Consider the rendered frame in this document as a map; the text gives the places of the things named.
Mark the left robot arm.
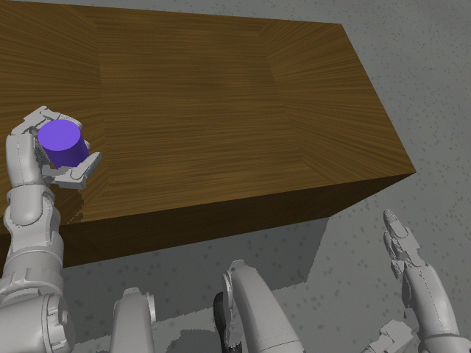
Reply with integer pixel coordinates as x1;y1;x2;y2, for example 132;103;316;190
0;184;76;353

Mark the right robot foot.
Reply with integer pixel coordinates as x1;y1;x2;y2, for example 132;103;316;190
213;292;242;353

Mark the left robot hand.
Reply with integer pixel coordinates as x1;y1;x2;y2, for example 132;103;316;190
5;106;102;190

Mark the right robot hand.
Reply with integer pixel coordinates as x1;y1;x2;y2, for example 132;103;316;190
361;209;459;353

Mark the can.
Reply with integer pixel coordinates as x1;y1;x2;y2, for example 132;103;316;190
38;119;90;170

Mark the right robot arm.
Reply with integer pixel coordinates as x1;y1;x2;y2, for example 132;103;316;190
418;334;471;353

